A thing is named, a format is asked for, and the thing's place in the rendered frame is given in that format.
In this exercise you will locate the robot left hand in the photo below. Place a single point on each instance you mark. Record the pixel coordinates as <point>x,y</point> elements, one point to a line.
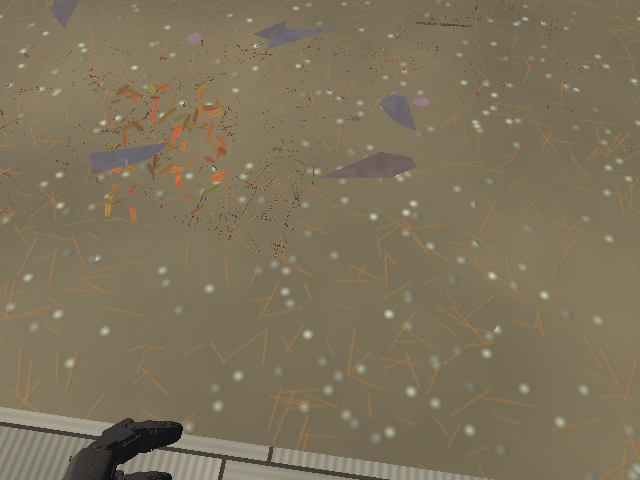
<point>117,445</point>

